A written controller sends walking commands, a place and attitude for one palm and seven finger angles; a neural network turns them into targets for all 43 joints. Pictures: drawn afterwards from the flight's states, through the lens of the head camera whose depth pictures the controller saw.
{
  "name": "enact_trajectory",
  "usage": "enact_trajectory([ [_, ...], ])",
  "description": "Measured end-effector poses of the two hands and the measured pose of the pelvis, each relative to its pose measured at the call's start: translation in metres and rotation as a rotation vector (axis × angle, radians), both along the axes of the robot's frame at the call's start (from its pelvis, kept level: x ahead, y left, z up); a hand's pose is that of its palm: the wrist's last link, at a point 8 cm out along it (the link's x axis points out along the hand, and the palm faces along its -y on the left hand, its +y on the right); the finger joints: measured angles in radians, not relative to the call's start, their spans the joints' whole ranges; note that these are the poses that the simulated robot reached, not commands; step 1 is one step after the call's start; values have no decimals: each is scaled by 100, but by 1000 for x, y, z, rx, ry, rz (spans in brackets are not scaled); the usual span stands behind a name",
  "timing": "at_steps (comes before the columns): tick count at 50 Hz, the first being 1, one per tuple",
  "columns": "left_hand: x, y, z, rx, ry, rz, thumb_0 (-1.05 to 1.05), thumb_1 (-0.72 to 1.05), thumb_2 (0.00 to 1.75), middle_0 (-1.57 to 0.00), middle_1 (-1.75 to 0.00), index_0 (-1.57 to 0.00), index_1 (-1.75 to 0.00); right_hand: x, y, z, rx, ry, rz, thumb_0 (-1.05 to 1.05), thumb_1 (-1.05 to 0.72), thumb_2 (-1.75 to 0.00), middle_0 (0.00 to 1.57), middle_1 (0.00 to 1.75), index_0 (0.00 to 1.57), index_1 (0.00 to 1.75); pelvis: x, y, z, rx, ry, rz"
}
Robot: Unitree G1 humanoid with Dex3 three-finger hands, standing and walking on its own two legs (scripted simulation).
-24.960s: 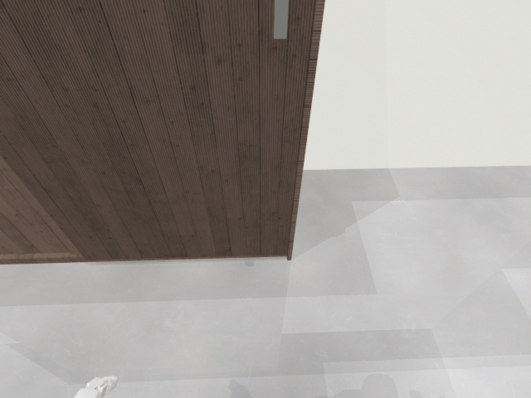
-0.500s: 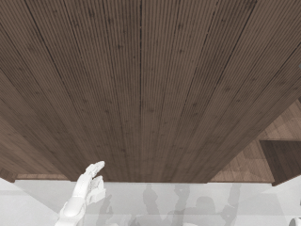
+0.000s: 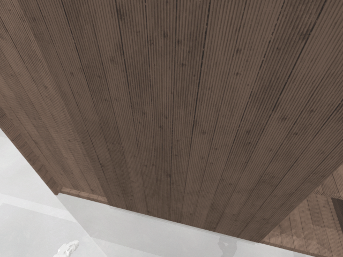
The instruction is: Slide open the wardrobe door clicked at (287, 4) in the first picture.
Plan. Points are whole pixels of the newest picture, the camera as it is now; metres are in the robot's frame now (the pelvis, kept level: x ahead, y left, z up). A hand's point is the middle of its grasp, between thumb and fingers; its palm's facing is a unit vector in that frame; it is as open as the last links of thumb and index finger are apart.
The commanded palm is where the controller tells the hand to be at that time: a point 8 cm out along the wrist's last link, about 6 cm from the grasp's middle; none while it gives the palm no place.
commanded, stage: stop walking and hold the door there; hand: right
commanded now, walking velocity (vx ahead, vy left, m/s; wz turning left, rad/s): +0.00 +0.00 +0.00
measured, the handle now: out of the picture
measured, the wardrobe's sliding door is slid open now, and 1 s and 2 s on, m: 0.45 0.45 0.45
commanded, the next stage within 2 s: loosen the grip on the handle in 1.78 s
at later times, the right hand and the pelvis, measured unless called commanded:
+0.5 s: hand out of the picture +0.35 -0.33 +0.26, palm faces +0.58 +0.80 -0.16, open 7.3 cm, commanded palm +0.31 -0.36 +0.22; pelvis -0.03 -0.01 +0.00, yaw +2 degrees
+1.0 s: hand out of the picture +0.35 -0.33 +0.26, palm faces +0.41 +0.90 -0.13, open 7.2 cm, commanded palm +0.32 -0.37 +0.22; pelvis -0.04 -0.08 +0.00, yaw -3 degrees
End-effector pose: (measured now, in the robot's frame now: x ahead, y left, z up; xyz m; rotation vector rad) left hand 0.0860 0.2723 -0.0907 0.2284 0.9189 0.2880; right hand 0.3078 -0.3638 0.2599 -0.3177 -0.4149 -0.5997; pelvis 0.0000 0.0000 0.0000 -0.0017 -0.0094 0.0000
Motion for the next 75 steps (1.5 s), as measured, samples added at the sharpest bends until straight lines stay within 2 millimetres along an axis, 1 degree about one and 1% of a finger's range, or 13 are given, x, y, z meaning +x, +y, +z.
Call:
enact_trajectory([
  [6, -21, -28, -19, -80, 39, -12, 1, 90, 90, -20, -30, -21, -30, -1, 1, 2, 6, 32, -7, -17, -61, -75, 46, 140, 12, 124, -20, -5, -1, 16, 0, 7],
  [13, -35, -37, -17, -61, 42, -11, 1, 90, 90, -20, -30, -21, -30, -1, -2, 3, 21, 38, 31, -15, -60, -73, 46, 140, 14, 126, -32, -16, 1, 7, -2, 27],
  [18, -33, -33, -12, -46, 22, -16, 1, 90, 90, -20, -30, -21, -30, -1, -1, 3, 38, 41, 33, -14, -61, -74, 46, 140, 14, 127, -34, -14, 1, 1, -14, 31],
  [29, -19, -6, -6, -3, 11, -15, 1, 90, 90, -20, -30, -21, -30, -1, 0, 3, 27, 43, 15, -15, -61, -75, 46, 140, 13, 127, -28, -7, 1, 8, 6, 24],
  [35, -10, -4, -7, 27, 37, -25, 1, 90, 90, -20, -30, -21, -30, 0, -6, 3, -18, 46, 44, -20, -56, -76, 46, 140, 18, 129, -26, -19, 0, 9, 11, -16],
  [39, -2, -18, -4, 49, 47, -63, 1, 91, 90, -20, -30, -20, -30, 2, -11, 3, -18, 28, 101, -22, -54, -77, 46, 140, 20, 132, -28, -37, 0, -13, 6, -51],
  [43, 9, -46, -7, 57, 22, -88, 1, 91, 90, -20, -30, -20, -30, 6, -14, 0, -8, -16, 175, -24, -52, -78, 46, 140, 21, 133, -33, -61, -8, -29, -2, -82],
  [47, 17, -89, -13, -14, -18, -92, 1, 91, 90, -20, -30, -20, -30, 7, -14, -2, 6, -35, 216, -23, -56, -79, 46, 140, 17, 133, -41, -80, -8, -26, -14, -48],
  [51, 18, -137, -20, -127, -17, -147, 1, 91, 90, -20, -30, -20, -30, 7, -11, -3, 29, -31, 227, -19, -62, -81, 46, 140, 13, 132, -44, -84, -5, -6, -4, -45],
  [55, 16, -165, -29, -190, 1, -201, 1, 90, 90, -20, -30, -21, -30, 6, -9, -3, 31, -30, 223, -19, -64, -80, 46, 140, 10, 131, -46, -84, -7, -1, -1, -39],
  [59, 11, -171, -28, -171, 16, -210, 1, 90, 90, -20, -30, -21, -30, 7, -11, -3, 27, -11, 256, -19, -64, -81, 46, 140, 13, 132, -48, -93, -4, 13, 2, -58],
  [67, 4, -152, -2, -30, 0, -159, 1, 90, 90, -20, -30, -21, -30, 10, -15, -4, 69, -36, 341, -16, -62, -80, 45, 140, 18, 134, -52, -116, 1, 3, -5, -28],
  [75, -2, -147, 5, -32, -30, -149, 1, 90, 90, -20, -30, -21, -30, 8, -11, -3, 91, -19, 331, -12, -67, -80, 44, 140, 14, 133, -61, -115, 3, 10, -12, -15],
])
